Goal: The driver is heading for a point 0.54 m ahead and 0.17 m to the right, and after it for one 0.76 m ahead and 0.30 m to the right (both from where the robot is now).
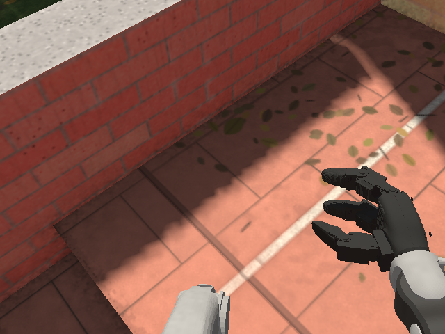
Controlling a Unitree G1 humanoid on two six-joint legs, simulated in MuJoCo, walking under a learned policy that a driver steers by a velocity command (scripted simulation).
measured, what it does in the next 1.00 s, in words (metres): climbs, turning right: left foot 0.17 m higher, then right foot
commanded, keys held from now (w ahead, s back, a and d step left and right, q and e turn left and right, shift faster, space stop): w+shift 0.10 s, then w+e+shift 0.30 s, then e+shift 0.48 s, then shift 0.12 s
